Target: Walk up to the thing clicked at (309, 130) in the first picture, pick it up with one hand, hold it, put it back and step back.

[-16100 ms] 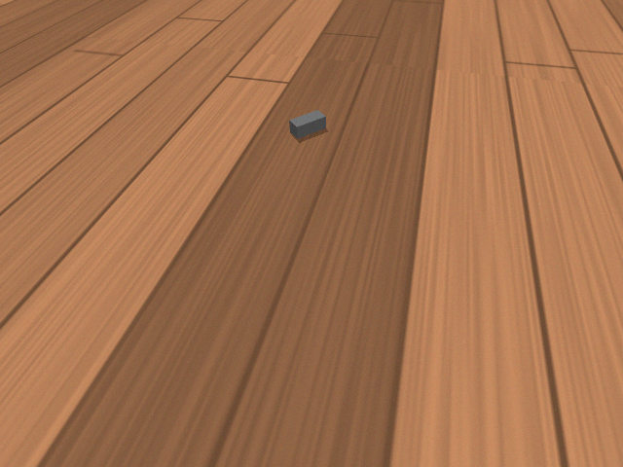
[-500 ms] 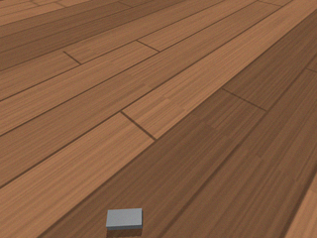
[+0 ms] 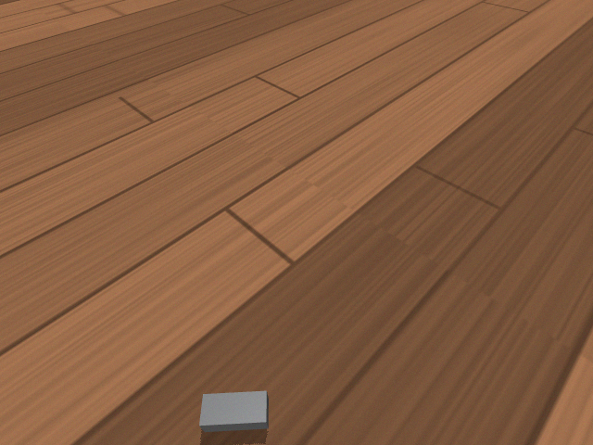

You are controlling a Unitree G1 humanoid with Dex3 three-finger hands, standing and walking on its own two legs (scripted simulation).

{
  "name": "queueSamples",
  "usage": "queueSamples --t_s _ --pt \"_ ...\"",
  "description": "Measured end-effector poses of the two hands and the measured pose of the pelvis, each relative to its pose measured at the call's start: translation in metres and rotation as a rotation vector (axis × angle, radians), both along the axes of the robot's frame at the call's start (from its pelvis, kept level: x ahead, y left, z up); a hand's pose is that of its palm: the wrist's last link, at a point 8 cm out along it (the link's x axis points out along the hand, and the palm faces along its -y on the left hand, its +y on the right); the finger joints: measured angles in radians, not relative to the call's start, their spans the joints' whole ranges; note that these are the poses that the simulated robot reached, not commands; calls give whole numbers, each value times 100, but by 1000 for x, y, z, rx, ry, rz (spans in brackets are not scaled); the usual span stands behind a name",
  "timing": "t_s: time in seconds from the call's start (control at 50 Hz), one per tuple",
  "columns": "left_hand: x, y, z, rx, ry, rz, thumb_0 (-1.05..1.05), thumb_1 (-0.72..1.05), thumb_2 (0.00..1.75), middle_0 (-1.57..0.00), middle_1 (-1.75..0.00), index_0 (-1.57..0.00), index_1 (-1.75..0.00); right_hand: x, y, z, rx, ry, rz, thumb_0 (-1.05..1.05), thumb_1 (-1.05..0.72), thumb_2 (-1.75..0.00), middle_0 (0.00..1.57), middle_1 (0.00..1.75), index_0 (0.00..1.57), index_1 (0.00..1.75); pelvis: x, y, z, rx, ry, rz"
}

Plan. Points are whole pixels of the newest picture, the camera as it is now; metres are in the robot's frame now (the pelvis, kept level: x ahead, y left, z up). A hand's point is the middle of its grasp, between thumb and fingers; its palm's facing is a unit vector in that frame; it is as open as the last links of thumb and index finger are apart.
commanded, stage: rise first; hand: left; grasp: from above
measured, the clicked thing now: (235, 411) +0.37 +0.23 -0.74
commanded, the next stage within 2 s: none
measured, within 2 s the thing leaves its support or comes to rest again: neither
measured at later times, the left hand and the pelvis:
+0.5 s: hand out of the picture +0.12 +0.26 -0.20, palm faces -0.12 -0.90 -0.41, open 12.7 cm; pelvis -0.02 +0.01 -0.05, yaw +2 degrees
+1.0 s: hand out of the picture +0.17 +0.28 -0.38, palm faces -0.42 -0.59 -0.69, open 14.1 cm; pelvis -0.06 +0.00 -0.23, yaw +2 degrees
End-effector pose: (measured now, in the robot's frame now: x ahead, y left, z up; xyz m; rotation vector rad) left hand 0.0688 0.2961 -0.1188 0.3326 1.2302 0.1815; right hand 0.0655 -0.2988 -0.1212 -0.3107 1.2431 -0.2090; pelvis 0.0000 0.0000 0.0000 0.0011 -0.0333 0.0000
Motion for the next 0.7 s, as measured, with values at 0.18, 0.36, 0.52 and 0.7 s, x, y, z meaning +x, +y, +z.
queueSamples --t_s 0.18,0.36,0.52,0.7 --pt "36 -5 -7 -25 -113 47 0 77 92 -19 -45 -18 -45 10 17 -3 17 -103 32 0 -92 -91 20 30 20 30 -13 -1 -9 -5 80 32" --pt "64 2 -19 24 -131 -92 0 22 96 -10 -90 -11 -88 16 42 -17 67 -186 17 1 -91 -91 20 30 20 30 -16 2 -30 -13 178 30" --pt "42 7 -50 68 -74 -117 0 -29 98 -7 -106 -9 -105 43 50 -34 65 -293 67 1 -90 -90 20 30 20 30 -20 7 -59 -23 255 33" --pt "34 8 -86 134 -97 -230 -1 -51 100 -8 -110 -8 -110 78 58 -65 45 -377 144 1 -90 -90 20 30 20 30 -25 8 -102 -35 351 41"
